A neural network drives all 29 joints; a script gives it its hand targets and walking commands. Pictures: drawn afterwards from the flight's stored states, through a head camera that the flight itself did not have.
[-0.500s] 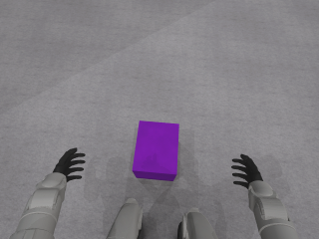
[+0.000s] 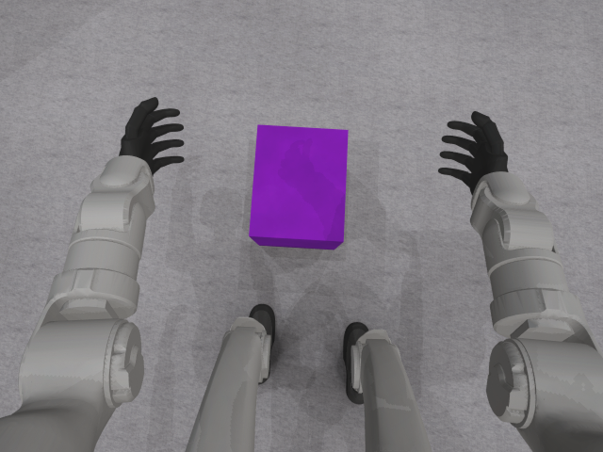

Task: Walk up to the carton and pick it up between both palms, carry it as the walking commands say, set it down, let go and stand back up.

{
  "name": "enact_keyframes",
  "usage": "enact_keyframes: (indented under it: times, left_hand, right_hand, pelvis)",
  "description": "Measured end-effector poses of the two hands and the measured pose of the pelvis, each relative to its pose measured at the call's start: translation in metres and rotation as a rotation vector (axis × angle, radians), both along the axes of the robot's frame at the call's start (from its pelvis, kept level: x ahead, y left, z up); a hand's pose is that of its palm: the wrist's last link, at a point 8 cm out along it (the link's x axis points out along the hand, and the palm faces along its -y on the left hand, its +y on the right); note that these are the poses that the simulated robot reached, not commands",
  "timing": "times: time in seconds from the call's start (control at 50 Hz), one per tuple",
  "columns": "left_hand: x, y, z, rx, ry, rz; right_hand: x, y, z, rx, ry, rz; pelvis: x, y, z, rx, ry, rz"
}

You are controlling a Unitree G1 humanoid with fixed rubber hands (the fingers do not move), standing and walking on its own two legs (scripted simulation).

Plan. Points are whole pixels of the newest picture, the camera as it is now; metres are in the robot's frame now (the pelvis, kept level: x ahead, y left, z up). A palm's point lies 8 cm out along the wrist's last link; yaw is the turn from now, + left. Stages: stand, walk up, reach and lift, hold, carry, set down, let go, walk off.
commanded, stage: reach and lift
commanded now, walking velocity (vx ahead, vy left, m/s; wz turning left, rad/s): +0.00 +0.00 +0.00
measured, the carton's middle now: (299, 193) +0.54 +0.04 -0.56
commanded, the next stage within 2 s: none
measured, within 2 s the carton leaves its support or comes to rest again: neither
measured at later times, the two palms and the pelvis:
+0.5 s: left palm (173, 136) +0.52 +0.23 -0.16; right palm (441, 154) +0.52 -0.18 -0.17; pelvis +0.00 -0.01 -0.02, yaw -2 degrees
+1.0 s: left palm (204, 163) +0.53 +0.22 -0.30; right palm (410, 175) +0.53 -0.17 -0.31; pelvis -0.05 +0.00 -0.17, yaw -2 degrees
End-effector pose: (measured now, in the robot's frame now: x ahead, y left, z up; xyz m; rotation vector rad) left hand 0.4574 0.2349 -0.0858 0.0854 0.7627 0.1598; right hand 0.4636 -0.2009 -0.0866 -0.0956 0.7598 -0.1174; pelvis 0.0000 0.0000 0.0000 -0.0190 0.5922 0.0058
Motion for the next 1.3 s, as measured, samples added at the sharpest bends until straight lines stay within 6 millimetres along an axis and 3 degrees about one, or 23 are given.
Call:
enact_keyframes:
  times: [0.2, 0.3, 0.42, 0.5, 0.58, 0.74, 0.86, 1.06, 1.3]
  left_hand:
    - [0.057, -0.009, -0.017, -0.034, -0.089, 0.004]
    - [0.079, -0.01, -0.027, -0.037, -0.137, -0.004]
    - [0.079, -0.01, -0.053, 0.001, -0.171, -0.039]
    - [0.065, -0.009, -0.077, -0.004, -0.146, -0.021]
    - [0.061, -0.009, -0.095, -0.017, -0.133, -0.007]
    - [0.073, -0.01, -0.128, -0.024, -0.133, -0.004]
    - [0.077, -0.015, -0.165, -0.027, -0.144, -0.001]
    - [0.068, -0.019, -0.24, -0.031, -0.118, 0.008]
    - [0.072, -0.024, -0.306, -0.035, -0.106, 0.004]
  right_hand:
    - [0.046, 0.009, -0.023, 0.029, -0.086, -0.011]
    - [0.07, 0.014, -0.033, 0.031, -0.143, -0.004]
    - [0.071, 0.018, -0.06, 0.02, -0.187, 0.028]
    - [0.057, 0.023, -0.087, 0.042, -0.155, 0.018]
    - [0.053, 0.026, -0.105, 0.039, -0.13, 0.001]
    - [0.065, 0.022, -0.135, 0.029, -0.119, -0.036]
    - [0.071, 0.025, -0.169, 0.024, -0.129, -0.034]
    - [0.061, 0.028, -0.244, 0.025, -0.108, -0.038]
    - [0.064, 0.03, -0.311, 0.031, -0.099, -0.037]
  pelvis:
    - [0.009, 0.001, -0.015, 0.003, 0.137, -0.018]
    - [0.009, -0.001, -0.014, 0.006, 0.113, -0.023]
    - [-0.002, -0.004, -0.002, 0.005, -0.1, -0.022]
    - [-0.003, -0.007, -0.016, 0.004, -0.056, -0.033]
    - [-0.011, -0.01, -0.035, 0.003, -0.054, -0.03]
    - [-0.032, -0.011, -0.086, -0.002, -0.071, -0.021]
    - [-0.041, -0.008, -0.129, -0.006, -0.068, -0.024]
    - [-0.046, -0.002, -0.192, -0.013, -0.055, -0.024]
    - [-0.041, 0.001, -0.248, -0.015, -0.047, -0.03]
